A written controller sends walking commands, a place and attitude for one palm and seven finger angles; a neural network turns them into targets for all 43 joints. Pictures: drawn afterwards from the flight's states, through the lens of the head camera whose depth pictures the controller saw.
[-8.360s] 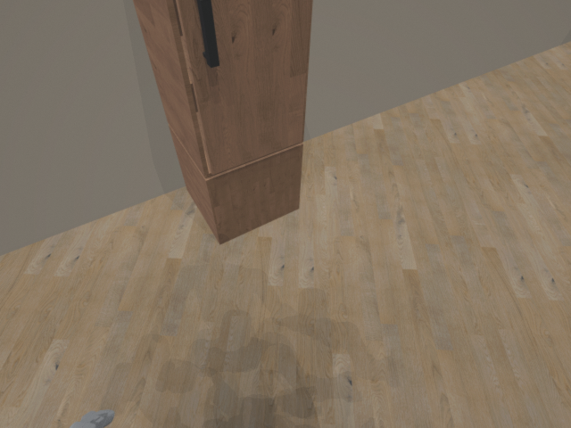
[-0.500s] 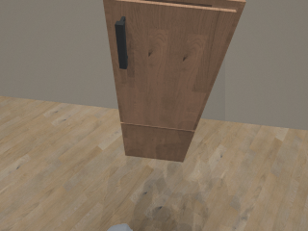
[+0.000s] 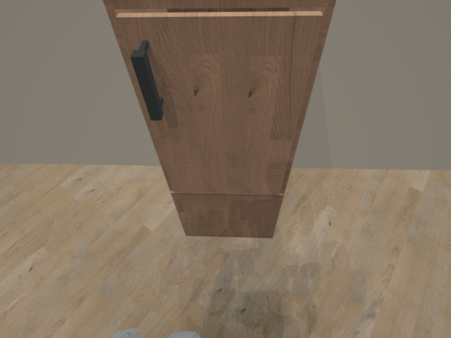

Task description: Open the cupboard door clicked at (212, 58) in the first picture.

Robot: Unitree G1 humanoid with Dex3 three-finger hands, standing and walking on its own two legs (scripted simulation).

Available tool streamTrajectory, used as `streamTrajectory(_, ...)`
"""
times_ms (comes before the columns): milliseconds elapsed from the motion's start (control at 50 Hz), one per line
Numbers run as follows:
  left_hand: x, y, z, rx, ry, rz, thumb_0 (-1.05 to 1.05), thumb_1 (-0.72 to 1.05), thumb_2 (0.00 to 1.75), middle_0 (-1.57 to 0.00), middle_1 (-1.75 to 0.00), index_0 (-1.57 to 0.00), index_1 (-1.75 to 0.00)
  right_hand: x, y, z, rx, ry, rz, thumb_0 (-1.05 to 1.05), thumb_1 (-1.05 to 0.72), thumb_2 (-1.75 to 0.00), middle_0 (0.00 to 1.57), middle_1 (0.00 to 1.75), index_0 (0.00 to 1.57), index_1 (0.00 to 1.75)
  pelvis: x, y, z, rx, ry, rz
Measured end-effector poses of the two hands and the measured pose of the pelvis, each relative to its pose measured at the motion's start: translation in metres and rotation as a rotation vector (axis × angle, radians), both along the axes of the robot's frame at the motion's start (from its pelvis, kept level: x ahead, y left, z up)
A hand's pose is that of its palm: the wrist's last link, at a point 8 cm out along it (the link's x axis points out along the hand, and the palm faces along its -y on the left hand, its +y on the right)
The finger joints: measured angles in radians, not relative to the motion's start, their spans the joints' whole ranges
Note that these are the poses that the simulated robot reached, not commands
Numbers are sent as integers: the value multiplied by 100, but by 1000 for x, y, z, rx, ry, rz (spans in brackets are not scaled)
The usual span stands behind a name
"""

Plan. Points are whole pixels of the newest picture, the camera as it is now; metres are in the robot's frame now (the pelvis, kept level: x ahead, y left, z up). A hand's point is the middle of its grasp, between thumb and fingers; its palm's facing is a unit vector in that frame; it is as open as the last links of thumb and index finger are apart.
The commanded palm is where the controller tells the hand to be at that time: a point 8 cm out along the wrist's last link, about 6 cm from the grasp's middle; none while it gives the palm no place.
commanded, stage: come to a stop and stand still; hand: left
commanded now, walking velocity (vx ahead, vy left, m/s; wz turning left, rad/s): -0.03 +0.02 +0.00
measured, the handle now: (151, 82) +0.57 +0.18 +0.13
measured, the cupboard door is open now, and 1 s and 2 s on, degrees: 0 0 0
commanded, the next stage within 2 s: look again from close up in 0.62 s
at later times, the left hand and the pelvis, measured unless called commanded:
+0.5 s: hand out of the picture -0.04 +0.25 -0.16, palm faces +0.02 -0.97 -0.25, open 7.4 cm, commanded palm none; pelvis -0.04 +0.06 +0.00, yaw -1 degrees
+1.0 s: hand out of the picture +0.00 +0.22 -0.17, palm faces +0.01 -0.98 -0.20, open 7.3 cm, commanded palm none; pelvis -0.01 +0.05 +0.01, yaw -1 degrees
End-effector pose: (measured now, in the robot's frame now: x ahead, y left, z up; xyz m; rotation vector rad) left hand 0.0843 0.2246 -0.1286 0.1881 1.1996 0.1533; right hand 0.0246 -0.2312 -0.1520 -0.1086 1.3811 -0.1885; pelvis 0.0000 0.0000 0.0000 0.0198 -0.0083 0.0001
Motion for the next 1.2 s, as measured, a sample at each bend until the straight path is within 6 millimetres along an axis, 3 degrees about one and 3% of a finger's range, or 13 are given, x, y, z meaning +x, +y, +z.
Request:
streamTrajectory(180, -34, 38, -15, -2, -6, 17, 0, 90, 90, -20, -30, -20, -30, -3, 21, 9, -54, -137, 29, 0, -91, -90, 20, 30, 20, 30, -24, 32, -10, -8, -19, -2)
streamTrajectory(320, -77, 66, -6, 22, 42, 8, 0, 90, 90, -20, -30, -20, -30, -6, 52, 9, -9, -219, 56, 0, -91, -90, 20, 30, 20, 30, -37, 51, -8, -2, -39, -37)
streamTrajectory(460, -118, 75, 1, 27, 111, 27, 0, 91, 90, -20, -30, -20, -30, -20, 61, 10, 5, -200, 71, 0, -93, -90, 21, 30, 20, 30, -44, 60, -1, -5, -31, -27)
streamTrajectory(600, -136, 68, 1, 6, 159, 50, 1, 91, 90, -20, -30, -20, -30, -45, 63, 6, 15, -98, 76, 0, -92, -90, 21, 30, 20, 30, -42, 62, 2, -4, -23, -12)
streamTrajectory(740, -129, 52, -3, -29, 184, 43, 0, 91, 90, -20, -30, -20, -30, -63, 64, 5, 23, -18, 56, 0, -91, -90, 20, 30, 20, 30, -33, 58, 4, -3, -13, -11)
streamTrajectory(860, -112, 44, -6, -35, 186, 33, 1, 92, 90, -20, -30, -20, -30, -65, 65, 6, 28, 19, 39, 0, -91, -90, 20, 30, 20, 30, -23, 52, 5, -6, -10, -12)
streamTrajectory(1200, -65, 42, -5, -16, 130, 32, 1, 93, 90, -20, -30, -20, -30, -27, 56, 8, 22, 2, 52, 0, -91, -90, 20, 30, 20, 30, 1, 40, 6, -13, -9, -4)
